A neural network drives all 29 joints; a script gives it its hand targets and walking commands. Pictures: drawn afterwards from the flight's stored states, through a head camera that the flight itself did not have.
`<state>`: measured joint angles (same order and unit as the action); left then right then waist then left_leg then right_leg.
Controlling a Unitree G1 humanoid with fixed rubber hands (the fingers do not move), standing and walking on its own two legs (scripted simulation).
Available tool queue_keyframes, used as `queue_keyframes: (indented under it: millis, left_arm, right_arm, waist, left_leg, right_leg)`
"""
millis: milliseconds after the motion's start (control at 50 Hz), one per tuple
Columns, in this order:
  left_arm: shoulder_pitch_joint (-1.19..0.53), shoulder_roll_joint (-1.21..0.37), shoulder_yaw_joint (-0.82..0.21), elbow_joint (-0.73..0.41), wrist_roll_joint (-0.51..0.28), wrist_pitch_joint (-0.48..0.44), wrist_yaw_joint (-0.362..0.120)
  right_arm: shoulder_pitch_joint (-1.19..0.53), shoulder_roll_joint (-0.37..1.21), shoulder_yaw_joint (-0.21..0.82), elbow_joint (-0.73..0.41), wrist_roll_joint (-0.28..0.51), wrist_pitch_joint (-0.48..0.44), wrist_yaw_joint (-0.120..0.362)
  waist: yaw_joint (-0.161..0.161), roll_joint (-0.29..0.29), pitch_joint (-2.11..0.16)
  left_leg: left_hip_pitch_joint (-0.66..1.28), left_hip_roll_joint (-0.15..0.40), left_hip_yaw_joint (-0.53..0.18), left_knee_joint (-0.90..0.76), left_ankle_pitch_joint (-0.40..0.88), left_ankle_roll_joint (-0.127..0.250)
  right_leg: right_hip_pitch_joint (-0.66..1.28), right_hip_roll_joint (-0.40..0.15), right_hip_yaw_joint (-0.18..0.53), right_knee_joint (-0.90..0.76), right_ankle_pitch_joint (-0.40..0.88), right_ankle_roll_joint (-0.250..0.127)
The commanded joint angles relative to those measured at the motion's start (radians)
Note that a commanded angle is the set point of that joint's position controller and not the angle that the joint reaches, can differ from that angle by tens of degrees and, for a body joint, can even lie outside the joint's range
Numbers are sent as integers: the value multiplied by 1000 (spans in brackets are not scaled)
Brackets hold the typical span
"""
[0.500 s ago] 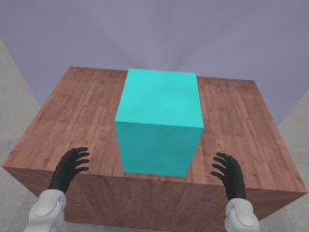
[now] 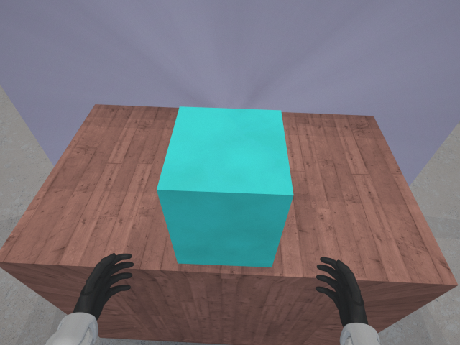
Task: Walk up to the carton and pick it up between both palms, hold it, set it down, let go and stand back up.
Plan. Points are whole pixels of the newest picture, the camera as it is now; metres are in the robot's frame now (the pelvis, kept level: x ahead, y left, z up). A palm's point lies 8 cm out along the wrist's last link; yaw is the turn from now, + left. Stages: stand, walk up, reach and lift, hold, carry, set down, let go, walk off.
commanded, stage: set down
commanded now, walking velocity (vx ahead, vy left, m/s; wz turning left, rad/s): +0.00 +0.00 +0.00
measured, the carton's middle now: (227, 189) +0.40 +0.05 +0.03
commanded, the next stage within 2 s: let go in 0.74 s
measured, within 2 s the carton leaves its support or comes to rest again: neither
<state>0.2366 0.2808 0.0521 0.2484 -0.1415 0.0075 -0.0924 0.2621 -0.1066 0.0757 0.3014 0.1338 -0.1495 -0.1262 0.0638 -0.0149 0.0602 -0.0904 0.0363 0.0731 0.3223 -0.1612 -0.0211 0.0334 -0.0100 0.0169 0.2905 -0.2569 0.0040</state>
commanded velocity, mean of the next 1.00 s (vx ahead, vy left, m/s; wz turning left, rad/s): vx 0.00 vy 0.00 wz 0.00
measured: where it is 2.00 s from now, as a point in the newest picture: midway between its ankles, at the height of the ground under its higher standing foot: outside the picture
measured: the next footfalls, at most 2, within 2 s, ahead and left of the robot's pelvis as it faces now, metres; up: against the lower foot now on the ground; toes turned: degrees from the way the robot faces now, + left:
none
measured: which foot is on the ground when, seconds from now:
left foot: down 0.00-1.00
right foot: down 0.00-1.00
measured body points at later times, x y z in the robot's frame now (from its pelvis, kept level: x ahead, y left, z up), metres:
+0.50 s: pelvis +0.00 -0.01 +0.00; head +0.00 -0.01 +0.45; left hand +0.17 +0.23 -0.06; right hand +0.19 -0.21 -0.06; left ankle +0.01 +0.13 -0.75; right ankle -0.06 -0.12 -0.75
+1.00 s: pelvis -0.01 -0.01 +0.00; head +0.00 -0.01 +0.45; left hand +0.17 +0.22 -0.08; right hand +0.17 -0.24 -0.08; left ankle +0.01 +0.13 -0.75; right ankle -0.06 -0.12 -0.75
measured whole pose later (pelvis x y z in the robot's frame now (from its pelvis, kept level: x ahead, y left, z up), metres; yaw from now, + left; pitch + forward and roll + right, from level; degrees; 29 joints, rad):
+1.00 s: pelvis -0.01 -0.01 +0.00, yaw +0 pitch -4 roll +1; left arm 0.16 0.18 0.04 0.52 0.03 0.12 -0.02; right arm 0.14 -0.21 0.00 0.71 0.00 -0.19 0.00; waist 0.01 -0.01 0.09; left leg -0.10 0.05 0.07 0.34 -0.16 -0.03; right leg 0.00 0.00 0.02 0.35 -0.28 -0.01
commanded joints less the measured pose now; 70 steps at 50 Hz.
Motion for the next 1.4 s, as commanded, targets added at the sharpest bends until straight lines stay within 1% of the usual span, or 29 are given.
queue_keyframes:
  millis: [0,60,80,100,140,220,280,340,360,460,500,520,540,620,720,760,800,880,920,1060,1100,1140,1200,1260,1280,1300,1320,1360,1380]
  left_arm:
    - [-16,82,42,-89,31,-1,1]
    - [-18,89,48,-97,38,-6,5]
    - [-16,84,49,-78,48,-6,7]
    - [-17,91,56,-88,50,-11,8]
    - [-5,72,54,-41,71,-6,10]
    - [-17,64,41,-11,79,7,9]
    - [-15,67,42,-6,81,8,6]
    - [-13,64,48,24,96,10,8]
    - [-18,64,55,33,105,13,9]
    - [-37,37,42,85,120,43,12]
    - [-56,43,42,73,118,49,18]
    - [-61,33,37,87,123,54,22]
    - [-62,40,40,86,120,53,23]
    - [-74,12,32,135,144,79,33]
    - [-106,-5,24,150,160,101,50]
    - [-116,-7,21,168,164,106,57]
    - [-124,-6,18,160,159,100,63]
    - [-123,-14,20,177,172,95,71]
    - [-123,-20,19,182,177,96,73]
    - [-130,-26,8,193,171,97,74]
    - [-140,-26,3,197,167,98,74]
    - [-149,-24,-2,182,164,99,79]
    - [-155,-19,-3,173,160,96,86]
    - [-153,-18,-4,182,157,97,88]
    - [-12,76,27,249,159,12,95]
    - [16,85,35,260,153,-15,90]
    - [1,89,34,256,151,-31,86]
    - [-8,81,32,260,157,-51,84]
    - [-8,78,32,261,159,-56,82]
  right_arm:
    - [-14,-73,-23,-79,-13,-30,11]
    - [-8,-74,-23,-93,-18,-40,19]
    - [-10,-79,-22,-71,-25,-41,23]
    - [-8,-74,-17,-84,-21,-46,25]
    - [-5,-86,-18,-28,-30,-46,34]
    - [-11,-94,-29,-1,-46,-42,41]
    - [-8,-94,-22,10,-47,-48,39]
    - [-15,-106,-18,53,-50,-55,43]
    - [-20,-108,-19,68,-54,-56,46]
    - [-47,-120,-27,125,-72,-47,55]
    - [-62,-121,-36,121,-78,-49,58]
    - [-71,-129,-40,146,-83,-47,62]
    - [-71,-124,-37,135,-83,-49,62]
    - [-98,-150,-52,197,-99,-41,78]
    - [-133,-166,-72,258,-116,-38,95]
    - [-149,-174,-84,272,-127,-37,103]
    - [-156,-175,-92,271,-132,-45,108]
    - [-163,-193,-97,315,-132,-60,119]
    - [-169,-200,-100,334,-130,-65,123]
    - [-173,-207,-103,338,-130,-72,129]
    - [-175,-209,-109,337,-134,-69,130]
    - [-177,-206,-116,328,-138,-64,131]
    - [-173,-198,-121,315,-143,-56,134]
    - [-170,-195,-122,297,-146,-49,134]
    - [-25,-279,-152,358,-159,20,107]
    - [-24,-278,-154,346,-159,49,101]
    - [-34,-265,-150,335,-161,61,101]
    - [-40,-258,-150,331,-164,72,104]
    - [-31,-254,-151,334,-165,76,107]
  waist:
    - [-8,49,-52]
    - [-10,35,-53]
    - [-9,43,-46]
    - [-4,39,-55]
    - [-5,47,-42]
    - [-19,33,-38]
    - [-24,17,-56]
    - [-25,22,-53]
    - [-22,21,-55]
    - [-35,7,-33]
    - [-36,8,-43]
    - [-40,17,-34]
    - [-41,2,-39]
    - [-43,14,-38]
    - [-50,23,-37]
    - [-53,16,-31]
    - [-51,1,-53]
    - [-52,6,-71]
    - [-51,8,-79]
    - [-55,-7,-69]
    - [-61,-12,-57]
    - [-60,1,-52]
    - [-57,-2,-56]
    - [-55,-11,-45]
    - [-42,36,-117]
    - [-49,17,-97]
    - [-55,-5,-91]
    - [-61,0,-122]
    - [-63,-3,-120]
  left_leg:
    - [338,-27,-31,52,408,-31]
    - [336,-32,-23,52,398,-27]
    - [337,-32,-22,51,399,-28]
    - [335,-35,-19,52,399,-27]
    - [345,-34,-18,49,395,-26]
    - [348,-36,-14,42,350,-18]
    - [355,-41,-12,50,359,-15]
    - [357,-44,-13,54,370,-17]
    - [354,-45,-13,53,364,-17]
    - [355,-44,-13,45,311,-15]
    - [349,-45,-11,47,299,-15]
    - [352,-43,-13,46,296,-17]
    - [350,-45,-12,51,297,-15]
    - [353,-40,-14,46,281,-19]
    - [351,-35,-14,50,262,-20]
    - [345,-34,-12,47,235,-17]
    - [337,-31,-11,50,234,-12]
    - [344,-32,-14,63,268,-11]
    - [343,-31,-14,63,266,-12]
    - [324,-34,-13,68,248,-5]
    - [313,-35,-13,65,219,-2]
    - [304,-34,-12,60,192,-4]
    - [289,-31,-8,59,166,-1]
    - [278,-31,-8,62,153,3]
    - [50,67,-71,121,342,47]
    - [4,74,-78,111,276,56]
    - [-2,77,-87,111,268,58]
    - [10,83,-87,127,294,64]
    - [5,81,-89,130,277,62]
  right_leg:
    - [-318,22,-32,-121,147,-15]
    - [-320,16,-28,-122,166,-9]
    - [-324,16,-30,-120,177,-9]
    - [-312,15,-29,-116,186,-6]
    - [-320,17,-31,-115,197,-6]
    - [-339,12,-30,-122,168,-2]
    - [-329,7,-26,-114,221,9]
    - [-333,6,-29,-104,269,15]
    - [-331,6,-30,-103,266,18]
    - [-353,7,-37,-105,227,19]
    - [-358,6,-38,-101,213,19]
    - [-374,9,-42,-99,209,17]
    - [-366,6,-40,-98,218,20]
    - [-375,14,-49,-93,196,12]
    - [-393,22,-60,-82,161,8]
    - [-403,23,-62,-81,141,7]
    - [-389,22,-61,-70,157,9]
    - [-380,24,-58,-54,223,11]
    - [-378,25,-60,-52,222,9]
    - [-377,20,-49,-46,248,14]
    - [-383,18,-47,-46,231,15]
    - [-393,16,-46,-47,187,9]
    - [-395,14,-43,-45,150,5]
    - [-398,11,-37,-41,153,5]
    - [-237,-46,34,38,182,1]
    - [-212,-68,51,39,157,-4]
    - [-226,-72,54,41,164,-5]
    - [-217,-75,53,57,217,-11]
    - [-220,-75,51,57,211,-13]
